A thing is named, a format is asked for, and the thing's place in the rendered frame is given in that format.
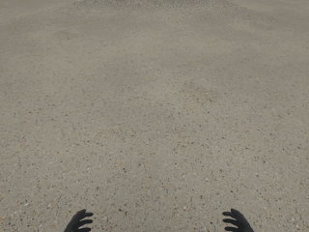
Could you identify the left robot hand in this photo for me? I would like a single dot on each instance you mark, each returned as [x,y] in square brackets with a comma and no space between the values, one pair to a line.
[76,222]

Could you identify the right robot hand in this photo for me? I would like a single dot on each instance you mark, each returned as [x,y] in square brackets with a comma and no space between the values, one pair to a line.
[239,221]

